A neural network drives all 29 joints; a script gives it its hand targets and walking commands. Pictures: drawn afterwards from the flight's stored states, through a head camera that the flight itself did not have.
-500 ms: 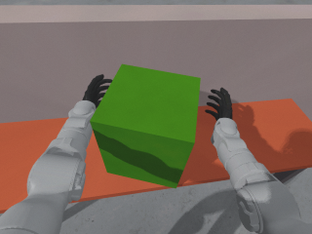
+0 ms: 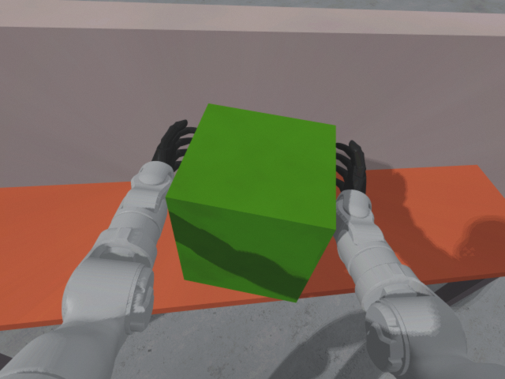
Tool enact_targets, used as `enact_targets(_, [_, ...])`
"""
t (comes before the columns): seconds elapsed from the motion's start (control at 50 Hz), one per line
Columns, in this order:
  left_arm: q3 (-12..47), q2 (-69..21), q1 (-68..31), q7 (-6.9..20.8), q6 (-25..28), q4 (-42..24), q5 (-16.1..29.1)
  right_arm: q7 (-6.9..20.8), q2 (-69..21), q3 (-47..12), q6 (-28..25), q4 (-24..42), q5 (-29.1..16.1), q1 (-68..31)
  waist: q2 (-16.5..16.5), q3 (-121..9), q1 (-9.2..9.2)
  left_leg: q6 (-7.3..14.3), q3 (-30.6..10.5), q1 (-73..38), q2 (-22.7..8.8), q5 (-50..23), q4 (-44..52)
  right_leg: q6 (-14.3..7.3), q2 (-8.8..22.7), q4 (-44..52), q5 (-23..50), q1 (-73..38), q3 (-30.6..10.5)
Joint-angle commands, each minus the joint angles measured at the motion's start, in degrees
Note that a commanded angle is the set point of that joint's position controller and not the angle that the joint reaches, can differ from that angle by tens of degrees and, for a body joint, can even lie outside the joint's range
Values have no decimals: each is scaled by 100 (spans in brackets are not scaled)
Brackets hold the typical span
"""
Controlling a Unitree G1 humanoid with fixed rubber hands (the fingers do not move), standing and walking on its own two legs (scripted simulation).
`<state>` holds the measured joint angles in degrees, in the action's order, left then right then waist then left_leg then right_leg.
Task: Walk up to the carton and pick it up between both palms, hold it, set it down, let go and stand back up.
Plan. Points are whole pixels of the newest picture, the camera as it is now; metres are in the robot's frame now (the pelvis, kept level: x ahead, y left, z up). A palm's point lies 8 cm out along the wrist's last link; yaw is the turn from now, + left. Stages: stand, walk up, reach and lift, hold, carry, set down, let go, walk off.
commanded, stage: reach and lift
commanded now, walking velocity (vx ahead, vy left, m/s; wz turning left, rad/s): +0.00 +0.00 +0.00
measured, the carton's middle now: (254, 208) +0.38 -0.02 +0.04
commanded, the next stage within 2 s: none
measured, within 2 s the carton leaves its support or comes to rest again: leaves its support in 1.96 s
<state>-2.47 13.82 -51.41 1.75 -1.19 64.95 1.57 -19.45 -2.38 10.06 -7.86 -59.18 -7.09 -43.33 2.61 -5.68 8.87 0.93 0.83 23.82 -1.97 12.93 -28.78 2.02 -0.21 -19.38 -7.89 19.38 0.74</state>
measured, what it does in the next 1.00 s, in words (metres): stands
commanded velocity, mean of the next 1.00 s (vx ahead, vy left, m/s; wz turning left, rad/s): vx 0.00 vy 0.00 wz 0.00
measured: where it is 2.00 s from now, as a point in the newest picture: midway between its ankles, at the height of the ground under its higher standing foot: outside the picture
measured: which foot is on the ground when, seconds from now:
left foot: down 0.00-1.00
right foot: down 0.00-1.00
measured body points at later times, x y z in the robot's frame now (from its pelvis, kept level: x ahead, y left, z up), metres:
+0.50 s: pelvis +0.01 +0.01 +0.01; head +0.04 +0.05 +0.45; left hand +0.46 +0.12 +0.09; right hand +0.39 -0.18 +0.09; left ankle +0.01 +0.10 -0.74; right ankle +0.01 -0.15 -0.74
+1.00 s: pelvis +0.03 +0.00 +0.01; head +0.05 +0.04 +0.46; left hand +0.46 +0.12 +0.09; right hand +0.38 -0.18 +0.09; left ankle +0.01 +0.10 -0.74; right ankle +0.01 -0.14 -0.74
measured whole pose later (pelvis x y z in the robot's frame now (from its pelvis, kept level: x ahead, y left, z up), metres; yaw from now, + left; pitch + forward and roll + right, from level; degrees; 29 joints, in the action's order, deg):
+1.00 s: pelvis +0.03 +0.00 +0.01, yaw +1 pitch -3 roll -1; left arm -21.8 3.5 -43.9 14.2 -5.0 48.6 -22.3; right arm -12.8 -9.1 25.7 -17.5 -49.2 13.1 -33.1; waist 5.0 4.9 5.8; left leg 1.2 2.2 4.1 -0.5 11.8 -18.8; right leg 2.4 1.7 -11.2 -7.7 0.5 2.3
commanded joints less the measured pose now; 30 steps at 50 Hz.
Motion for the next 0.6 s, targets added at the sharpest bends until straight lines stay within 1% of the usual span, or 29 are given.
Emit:
enact_targets(0.0, [59, -446, -2794, -18, 224, -846, -52, 45, -3, -48, -136, 836, 161, -2120, -941, -2300, 209, -410, 193, -2018, 75, -1292, 205, -79, -245, 113, 1007, 116, 487])
enact_targets(0.02, [31, -438, -2724, -13, 235, -885, -109, 49, -21, -36, -136, 844, 184, -2081, -971, -2282, 196, -405, 220, -2011, 92, -1323, 197, -74, -235, 105, 1089, 46, 443])
enact_targets(0.04, [23, -470, -2821, -9, 256, -875, -149, 59, -15, 15, -134, 781, 236, -2121, -1030, -2353, 184, -420, 215, -1969, 79, -1238, 231, -93, -226, 95, 993, 55, 448])
enact_targets(0.06, [3, -471, -2791, -10, 257, -872, -159, 67, -50, -46, -148, 802, 210, -2122, -1015, -2454, 148, -411, 229, -2005, 86, -1339, 205, -98, -235, 76, 1133, 2, 453])
enact_targets(0.08, [19, -468, -2881, -18, 285, -970, -118, 60, -35, 33, -203, 955, 277, -2194, -962, -2639, 175, -423, 241, -2020, 78, -1349, 189, -69, -256, 63, 1154, 14, 489])
enact_targets(0.1, [30, -536, -2812, -6, 248, -860, -142, 63, -77, 48, -169, 802, 309, -2160, -915, -2408, 252, -401, 226, -2062, 71, -1313, 206, -67, -259, 101, 1106, -4, 488])
enact_targets(0.12, [-2, -605, -2819, 41, 238, -773, -135, 97, -184, 56, -161, 832, 352, -2258, -808, -2196, 218, -372, 223, -1980, 81, -1224, 258, -47, -232, 131, 1020, -13, 499])
enact_targets(0.14, [-83, -645, -2702, 57, 219, -786, -225, 130, -162, 94, -181, 840, 413, -2195, -787, -2107, 170, -361, 219, -2003, 79, -1194, 299, -49, -252, 138, 948, -39, 502])
enact_targets(0.16, [-93, -707, -2730, 96, 236, -715, -260, 146, -279, 159, -166, 779, 536, -2142, -704, -2039, 236, -320, 245, -1944, 79, -953, 377, -33, -218, 195, 735, -51, 496])
enact_targets(0.18, [-167, -818, -2710, 122, 224, -777, -378, 203, -399, 212, -186, 788, 631, -2138, -756, -1929, 144, -322, 256, -1956, 75, -963, 435, -51, -226, 212, 651, -76, 528])
enact_targets(0.2, [-264, -844, -2808, 135, 280, -1002, -469, 252, -443, 322, -250, 886, 739, -2094, -831, -2149, 128, -338, 279, -2024, 81, -1071, 435, -57, -212, 217, 718, -91, 527])
enact_targets(0.24, [-450, -1054, -2764, 187, 342, -1102, -752, 357, -597, 518, -380, 811, 1056, -1936, -857, -2326, 151, -404, 300, -2322, 72, -1447, 398, -48, -240, 247, 943, -165, 577])
enact_targets(0.26, [-625, -1108, -2709, 240, 333, -1122, -968, 426, -691, 593, -428, 687, 1160, -1877, -968, -2137, 77, -421, 323, -2405, 91, -1587, 410, -62, -231, 301, 983, -250, 577])
enact_targets(0.28, [-714, -1113, -2544, 288, 315, -1058, -1108, 460, -666, 723, -489, 634, 1318, -1734, -933, -2031, 139, -428, 346, -2442, 108, -1590, 453, -39, -228, 338, 1031, -358, 580])
enact_targets(0.3, [-794, -1316, -2438, 365, 293, -1014, -1267, 517, -879, 779, -539, 586, 1450, -1673, -922, -1776, 113, -414, 363, -2427, 129, -1534, 521, -32, -209, 408, 967, -433, 584])
enact_targets(0.32, [-876, -1369, -2410, 417, 302, -1065, -1366, 567, -922, 895, -625, 672, 1594, -1662, -901, -1706, 118, -431, 379, -2363, 149, -1491, 585, -14, -206, 428, 969, -556, 600])
enact_targets(0.34, [-962, -1350, -2401, 432, 304, -1091, -1477, 588, -891, 1033, -689, 664, 1750, -1634, -912, -1556, 130, -438, 394, -2334, 159, -1367, 655, 7, -216, 437, 919, -660, 626])
enact_targets(0.36, [-1048, -1404, -2331, 457, 304, -1019, -1574, 644, -991, 1046, -707, 568, 1819, -1555, -814, -1361, 94, -389, 408, -2303, 157, -1233, 738, 25, -215, 467, 786, -755, 635])
enact_targets(0.38, [-1128, -1433, -2329, 474, 306, -1074, -1670, 670, -1039, 1122, -738, 511, 1927, -1475, -821, -1315, 97, -373, 437, -2275, 164, -1157, 803, 31, -203, 484, 748, -813, 637])
enact_targets(0.4, [-1084, -1714, -2335, 511, 322, -1149, -1745, 755, -1351, 1065, -772, 474, 2003, -1435, -821, -1322, 69, -366, 431, -2358, 138, -1252, 841, 33, -222, 499, 743, -841, 685])
enact_targets(0.42, [-1140, -1857, -2208, 568, 323, -1064, -1842, 822, -1465, 1074, -794, 479, 2140, -1371, -687, -1269, 112, -357, 446, -2485, 154, -1361, 843, 50, -235, 529, 863, -934, 681])
enact_targets(0.44, [-1145, -2150, -2191, 644, 363, -1058, -1961, 901, -1809, 1003, -847, 514, 2274, -1356, -671, -1340, 76, -381, 462, -2550, 175, -1580, 815, 57, -246, 542, 1031, -1020, 698])
enact_targets(0.46, [-1181, -2536, -2162, 748, 364, -944, -2131, 1029, -2176, 904, -872, 555, 2418, -1442, -731, -1209, -42, -391, 481, -2539, 191, -1686, 841, 22, -247, 578, 1027, -1120, 699])
enact_targets(0.48, [-1210, -2914, -2016, 862, 330, -791, -2314, 1144, -2457, 888, -867, 577, 2558, -1444, -735, -1048, -55, -426, 485, -2620, 195, -1755, 890, 9, -260, 623, 1068, -1244, 731])
enact_targets(0.5, [-1149, -3319, -1964, 953, 334, -812, -2384, 1265, -2757, 778, -893, 783, 2663, -1544, -710, -1132, -93, -452, 493, -2707, 203, -1923, 895, -2, -292, 631, 1134, -1333, 739])
enact_targets(0.54, [-1184, -3713, -1859, 1105, 302, -779, -2500, 1392, -3019, 700, -869, 855, 2825, -1509, -536, -1121, -29, -436, 510, -2797, 233, -1970, 951, 10, -322, 658, 1272, -1498, 734])
enact_targets(0.56, [-1176, -3756, -1881, 1130, 301, -855, -2499, 1410, -3022, 692, -919, 880, 2862, -1480, -550, -1058, -46, -456, 516, -2776, 241, -2006, 978, 12, -330, 660, 1266, -1531, 738])
enact_targets(0.58, [-1222, -3775, -1821, 1164, 253, -841, -2554, 1407, -3019, 654, -905, 795, 2841, -1377, -520, -823, -24, -447, 528, -2770, 249, -1995, 1006, 18, -330, 683, 1242, -1624, 721])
